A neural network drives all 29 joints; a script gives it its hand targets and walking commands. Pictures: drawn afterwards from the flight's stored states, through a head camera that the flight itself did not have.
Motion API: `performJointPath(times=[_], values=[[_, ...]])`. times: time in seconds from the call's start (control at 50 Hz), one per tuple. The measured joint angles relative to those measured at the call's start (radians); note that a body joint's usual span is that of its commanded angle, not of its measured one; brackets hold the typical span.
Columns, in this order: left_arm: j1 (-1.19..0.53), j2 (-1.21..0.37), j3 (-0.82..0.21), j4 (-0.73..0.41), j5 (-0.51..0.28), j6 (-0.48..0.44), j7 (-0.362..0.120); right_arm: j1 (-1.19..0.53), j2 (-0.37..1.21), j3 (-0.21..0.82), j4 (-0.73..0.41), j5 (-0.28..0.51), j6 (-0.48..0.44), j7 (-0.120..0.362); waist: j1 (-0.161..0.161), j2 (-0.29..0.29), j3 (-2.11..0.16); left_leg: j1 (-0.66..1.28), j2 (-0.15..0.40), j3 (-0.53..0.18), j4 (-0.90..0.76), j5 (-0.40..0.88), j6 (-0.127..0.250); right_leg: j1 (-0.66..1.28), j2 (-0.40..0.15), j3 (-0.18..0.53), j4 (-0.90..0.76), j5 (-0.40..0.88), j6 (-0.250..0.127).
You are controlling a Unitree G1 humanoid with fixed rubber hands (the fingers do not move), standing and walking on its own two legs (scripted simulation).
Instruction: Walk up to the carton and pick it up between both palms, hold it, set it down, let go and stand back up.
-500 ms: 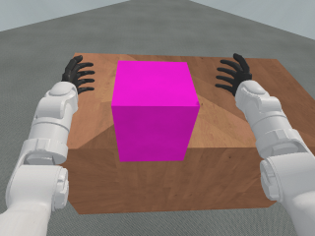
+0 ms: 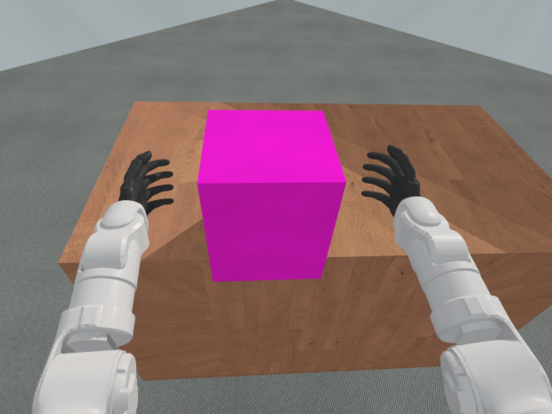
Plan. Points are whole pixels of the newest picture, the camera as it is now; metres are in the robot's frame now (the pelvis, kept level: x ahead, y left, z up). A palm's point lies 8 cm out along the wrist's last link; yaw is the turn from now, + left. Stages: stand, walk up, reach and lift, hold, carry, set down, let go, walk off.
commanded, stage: set down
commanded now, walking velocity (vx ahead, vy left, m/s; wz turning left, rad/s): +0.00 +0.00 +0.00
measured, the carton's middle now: (267, 197) +0.48 +0.05 +0.04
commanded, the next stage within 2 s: let go in 1.94 s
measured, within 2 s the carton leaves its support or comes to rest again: neither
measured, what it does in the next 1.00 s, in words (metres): stands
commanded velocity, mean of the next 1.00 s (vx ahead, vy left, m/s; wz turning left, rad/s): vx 0.00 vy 0.00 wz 0.00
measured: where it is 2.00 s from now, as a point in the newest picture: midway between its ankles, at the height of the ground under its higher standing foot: outside the picture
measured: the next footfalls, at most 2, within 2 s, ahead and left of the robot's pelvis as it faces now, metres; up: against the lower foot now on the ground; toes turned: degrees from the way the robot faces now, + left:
none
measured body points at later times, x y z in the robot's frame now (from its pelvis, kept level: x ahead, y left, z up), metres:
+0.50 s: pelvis +0.03 +0.01 +0.00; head +0.01 +0.01 +0.45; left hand +0.30 +0.23 +0.04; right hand +0.30 -0.19 +0.05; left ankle +0.05 +0.13 -0.75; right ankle +0.01 -0.07 -0.75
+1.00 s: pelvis +0.04 +0.00 +0.00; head +0.01 +0.01 +0.45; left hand +0.25 +0.24 -0.01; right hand +0.26 -0.20 +0.00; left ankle +0.05 +0.13 -0.75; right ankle +0.01 -0.07 -0.75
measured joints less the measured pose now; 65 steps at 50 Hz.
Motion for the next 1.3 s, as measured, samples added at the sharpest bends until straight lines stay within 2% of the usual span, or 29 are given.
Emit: performJointPath(times=[0.18, 0.28, 0.36, 0.5, 0.58, 0.66, 0.88, 1.08, 1.3], values=[[0.262, -0.058, -0.009, -0.294, 0.026, 0.023, 0.030, 0.211, -0.026, -0.034, -0.109, 0.000, -0.043, 0.044, -0.003, -0.002, 0.028, 0.062, -0.012, 0.002, 0.001, -0.028, 0.009, 0.069, -0.010, 0.006, -0.013, -0.020, 0.011], [0.368, -0.071, -0.022, -0.372, 0.018, -0.010, 0.026, 0.369, -0.028, -0.023, -0.220, -0.006, -0.085, 0.068, -0.005, 0.018, 0.039, 0.072, -0.016, 0.009, -0.004, -0.035, 0.013, 0.074, -0.014, 0.016, -0.014, -0.025, 0.016], [0.466, -0.085, -0.036, -0.396, 0.007, -0.076, 0.017, 0.503, -0.019, -0.010, -0.324, -0.026, -0.145, 0.077, -0.003, 0.036, 0.043, 0.081, -0.017, 0.019, -0.013, -0.038, 0.015, 0.076, -0.015, 0.027, -0.015, -0.029, 0.018], [0.622, -0.094, -0.071, -0.370, -0.014, -0.253, 0.007, 0.686, 0.003, 0.003, -0.430, -0.075, -0.253, 0.085, 0.016, 0.040, 0.037, 0.095, -0.016, 0.026, -0.026, -0.043, 0.011, 0.082, -0.013, 0.038, -0.016, -0.037, 0.015], [0.651, -0.076, -0.091, -0.337, -0.029, -0.337, 0.016, 0.718, 0.016, -0.001, -0.420, -0.093, -0.279, 0.091, 0.027, 0.025, 0.034, 0.091, -0.015, 0.019, -0.026, -0.043, 0.007, 0.078, -0.011, 0.033, -0.014, -0.040, 0.010], [0.649, -0.058, -0.107, -0.315, -0.039, -0.382, 0.025, 0.709, 0.025, -0.007, -0.386, -0.099, -0.288, 0.095, 0.029, 0.012, 0.033, 0.083, -0.013, 0.010, -0.024, -0.042, 0.002, 0.075, -0.008, 0.025, -0.015, -0.040, 0.005], [0.749, -0.076, -0.112, -0.277, 0.017, -0.391, -0.019, 0.783, 0.027, 0.023, -0.309, -0.103, -0.333, 0.076, 0.012, 0.021, 0.043, 0.144, -0.014, 0.002, -0.039, -0.052, -0.001, 0.145, -0.006, 0.025, -0.049, -0.042, 0.004], [0.797, -0.039, -0.127, -0.229, 0.004, -0.426, -0.014, 0.868, 0.049, 0.010, -0.316, -0.163, -0.356, 0.090, 0.016, 0.018, 0.063, 0.143, -0.015, -0.002, -0.023, -0.059, -0.001, 0.143, -0.007, 0.023, -0.029, -0.052, 0.003], [0.787, -0.043, -0.137, -0.145, 0.048, -0.414, -0.022, 0.838, 0.060, 0.004, -0.198, -0.202, -0.373, 0.092, 0.000, 0.013, 0.079, 0.131, -0.014, 0.004, -0.006, -0.068, 0.003, 0.132, -0.006, 0.031, -0.021, -0.053, 0.008]])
